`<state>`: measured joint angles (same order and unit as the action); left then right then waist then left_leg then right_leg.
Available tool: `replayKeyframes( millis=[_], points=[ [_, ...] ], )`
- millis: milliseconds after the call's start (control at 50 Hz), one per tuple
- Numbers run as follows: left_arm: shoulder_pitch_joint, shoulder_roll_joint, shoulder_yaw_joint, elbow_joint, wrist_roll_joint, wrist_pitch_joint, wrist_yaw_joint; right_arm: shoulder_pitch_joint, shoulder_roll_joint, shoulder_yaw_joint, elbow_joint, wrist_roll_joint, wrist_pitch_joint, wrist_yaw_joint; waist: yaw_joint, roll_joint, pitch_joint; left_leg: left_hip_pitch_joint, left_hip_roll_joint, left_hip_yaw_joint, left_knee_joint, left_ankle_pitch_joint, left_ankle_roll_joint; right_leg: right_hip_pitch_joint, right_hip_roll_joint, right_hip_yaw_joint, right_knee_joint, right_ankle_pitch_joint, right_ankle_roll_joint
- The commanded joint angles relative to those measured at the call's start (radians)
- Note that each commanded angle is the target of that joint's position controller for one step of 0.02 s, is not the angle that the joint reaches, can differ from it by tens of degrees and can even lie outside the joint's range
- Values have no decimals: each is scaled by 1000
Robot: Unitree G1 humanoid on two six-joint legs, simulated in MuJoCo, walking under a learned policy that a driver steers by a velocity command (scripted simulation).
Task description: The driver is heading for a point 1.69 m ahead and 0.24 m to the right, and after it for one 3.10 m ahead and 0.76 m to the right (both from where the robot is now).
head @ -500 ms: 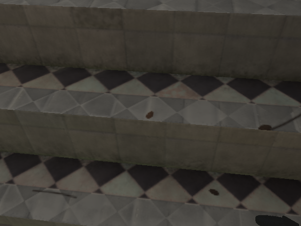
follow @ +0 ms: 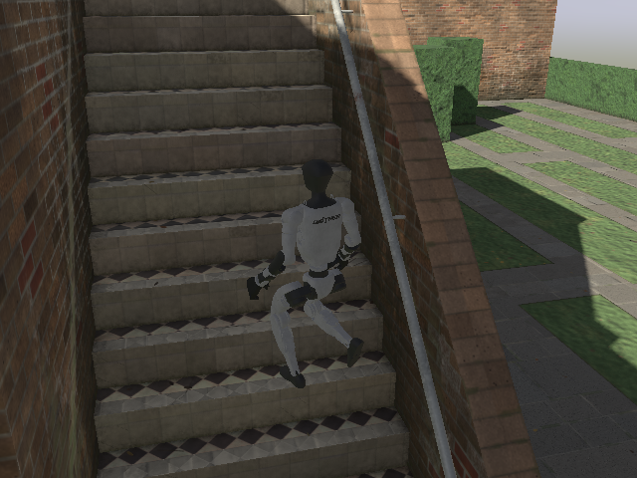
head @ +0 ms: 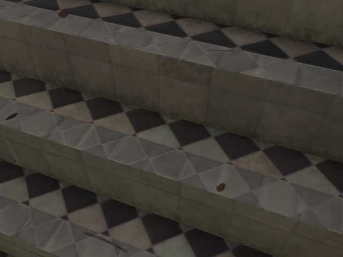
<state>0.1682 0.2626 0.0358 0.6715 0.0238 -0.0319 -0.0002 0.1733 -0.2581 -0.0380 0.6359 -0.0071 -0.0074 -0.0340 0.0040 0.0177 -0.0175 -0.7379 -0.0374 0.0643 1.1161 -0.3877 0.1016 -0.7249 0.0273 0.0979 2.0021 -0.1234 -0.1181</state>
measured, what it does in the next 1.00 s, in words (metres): climbs: right foot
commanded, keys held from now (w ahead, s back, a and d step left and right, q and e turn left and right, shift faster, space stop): no key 0.98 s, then w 0.02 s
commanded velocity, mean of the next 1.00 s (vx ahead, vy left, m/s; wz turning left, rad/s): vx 0.03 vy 0.00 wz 0.11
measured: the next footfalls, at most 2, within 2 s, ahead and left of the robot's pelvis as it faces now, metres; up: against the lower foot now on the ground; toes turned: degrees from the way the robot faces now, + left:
right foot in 0.58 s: +0.07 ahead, -0.27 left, +0.00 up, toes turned +4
right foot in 1.78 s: +0.34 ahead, -0.27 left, +0.26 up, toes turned +8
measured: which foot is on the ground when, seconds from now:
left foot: down 0.00-1.00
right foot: up 0.00-0.56, down 0.58-1.00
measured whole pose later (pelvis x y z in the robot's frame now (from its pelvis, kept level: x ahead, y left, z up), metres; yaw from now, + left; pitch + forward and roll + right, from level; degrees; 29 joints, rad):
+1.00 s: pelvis +0.07 -0.11 +0.09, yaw +4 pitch -1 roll -2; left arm 0.39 0.15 0.01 0.91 0.02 0.05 0.05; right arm 0.49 -0.22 -0.03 0.79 0.00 0.05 0.02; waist -0.05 0.04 -0.01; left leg -0.32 0.09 -0.09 0.50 -0.17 -0.09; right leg -0.11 -0.02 0.01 0.44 -0.32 0.05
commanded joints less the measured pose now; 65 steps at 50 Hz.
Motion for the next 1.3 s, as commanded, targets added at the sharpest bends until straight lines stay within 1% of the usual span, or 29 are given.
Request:
replayKeyframes(
  millis=[20,80,180,240,320,380,420,440,460,480,520,540,560,580,600,620,680,700,720,760,800,900,1000,1100,1180,1200,1240,1260,1300],
  points=[
    [117,-126,-68,-114,-20,9,17,-144,76,44,-21,-2,-19,49,156,-13,46,41,129,-380,-546,-227,-25,-261,-27,28,156,57,26],
    [73,-121,-63,-95,-32,37,94,-100,0,44,-18,-57,1,55,104,43,31,33,159,-290,-552,-1,-30,-297,29,-30,340,129,104],
    [51,-118,-37,-96,-20,50,136,-79,-26,55,-44,-46,27,19,44,149,16,142,200,-348,-591,-108,-32,-447,93,29,526,125,149],
    [0,-103,-34,-100,-3,55,118,-76,-38,54,-68,-43,15,-21,8,135,-49,276,237,-399,-613,-86,-8,-446,71,18,381,135,190],
    [-13,-116,-37,-95,-45,78,118,-69,-8,72,-105,-48,-4,-67,-23,159,-69,391,278,-437,-648,42,82,-393,58,21,296,74,237],
    [30,-98,-33,-70,-70,91,113,-98,35,85,-145,-43,-22,-67,-8,154,-51,418,298,-438,-637,181,127,-285,19,85,115,15,259],
    [69,-117,-43,-87,-41,96,97,-108,14,69,-134,-21,-46,-58,40,199,-63,420,309,-502,-643,254,179,-191,-5,51,17,-41,242],
    [128,-110,-53,-80,-43,86,81,-166,-25,50,-138,-3,-57,-51,87,222,-50,413,279,-412,-640,280,148,-85,-57,32,-350,-68,228],
    [160,-128,-64,-56,-23,74,65,-247,-14,47,-141,5,-49,-29,140,177,-78,305,216,-268,-615,354,77,145,-88,-38,-778,-23,191],
    [127,-124,-65,-8,-2,68,63,-248,5,47,-158,4,-38,-6,87,177,-64,297,229,-204,-641,516,74,234,-64,-134,-1052,-45,154],
    [80,-160,-66,30,-12,62,58,-79,45,41,-111,16,-12,5,-21,266,-56,428,229,-228,-567,577,53,350,-17,-197,-1480,-153,118],
    [-65,-103,-60,20,5,49,79,202,86,34,-42,23,-1,40,-232,16,-96,510,133,-204,-597,790,-58,387,-25,-45,-1385,116,102],
    [12,-76,-42,39,-8,54,90,168,28,17,-5,3,0,49,-139,-95,-164,554,121,-151,-608,679,-101,404,-31,-34,-1353,119,90],
    [148,-85,-35,56,-11,52,82,52,-37,-5,-22,21,-12,71,-18,22,-133,548,124,-147,-584,605,-107,513,-96,16,-1538,280,80],
    [225,-18,-18,77,14,56,77,-27,6,-2,-41,35,-16,91,2,21,-146,494,114,-120,-550,496,-124,627,-141,37,-1547,526,69],
    [187,31,-8,80,28,61,78,-18,50,3,-54,10,-23,104,-28,-132,-142,405,96,-113,-570,420,-140,729,-168,51,-1533,734,45],
    [210,9,-6,81,23,70,72,15,47,5,5,12,-29,102,-11,-164,-123,310,91,-119,-588,303,-163,840,-190,39,-1558,765,64],
    [232,4,-6,97,16,68,60,57,50,6,25,15,-14,99,-5,-139,-124,351,100,-123,-606,274,-173,804,-191,23,-1588,649,73],
    [237,21,3,126,10,60,55,81,58,8,13,5,8,95,-31,-198,-95,424,123,-123,-640,271,-185,668,-183,26,-1621,284,84],
    [170,-56,-20,114,27,50,33,84,40,-2,27,16,40,77,-25,-174,31,474,128,-124,-626,231,-198,474,-169,50,-1756,-251,77],
    [157,-44,-18,138,21,53,43,141,15,-6,34,3,46,53,-46,-194,122,451,133,-133,-650,240,-195,419,-144,25,-1777,-350,87],
    [259,-2,-5,189,2,69,54,261,-18,-8,73,6,38,62,-31,-41,127,398,127,-133,-686,229,-176,496,-117,-19,-1718,-231,98],
    [297,3,-4,218,-2,76,52,357,-28,-5,98,5,40,53,-38,16,114,406,113,-126,-695,198,-164,496,-106,-33,-1710,-247,90],
    [240,31,-4,180,3,75,57,383,-29,-6,101,20,20,12,-36,-32,120,359,45,-71,-627,26,-121,457,-126,8,-1742,-488,41],
    [260,-2,-24,171,-2,69,76,307,-37,-5,61,22,-11,28,-12,-42,149,322,45,-69,-615,7,-96,465,-117,-21,-1704,-391,31],
    [259,24,-17,176,-22,71,72,306,-29,-8,51,18,-23,36,-16,-89,164,307,44,-60,-584,41,-72,480,-115,-28,-1708,-332,12],
    [289,23,-10,177,-46,57,85,344,-39,-5,70,13,-49,39,-2,-40,130,317,46,-86,-576,-37,-38,488,-125,-48,-1646,-313,-24],
    [262,20,-11,164,-41,49,80,327,-39,-1,66,28,-64,39,-11,-40,131,319,62,-102,-593,-35,-27,480,-124,-52,-1624,-294,-32],
    [244,-2,-16,146,-34,47,72,392,-102,-14,88,24,-84,62,-24,118,75,430,137,-240,-654,36,11,413,-71,-134,-1413,-217,-31]
  ],
)
Velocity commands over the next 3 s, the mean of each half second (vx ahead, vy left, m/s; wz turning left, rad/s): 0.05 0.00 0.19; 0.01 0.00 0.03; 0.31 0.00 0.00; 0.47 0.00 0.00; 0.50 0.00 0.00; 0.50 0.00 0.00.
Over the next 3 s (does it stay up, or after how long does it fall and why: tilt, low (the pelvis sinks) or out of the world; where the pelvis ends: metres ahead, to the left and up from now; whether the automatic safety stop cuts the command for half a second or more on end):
stays up -0.04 0.02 -0.13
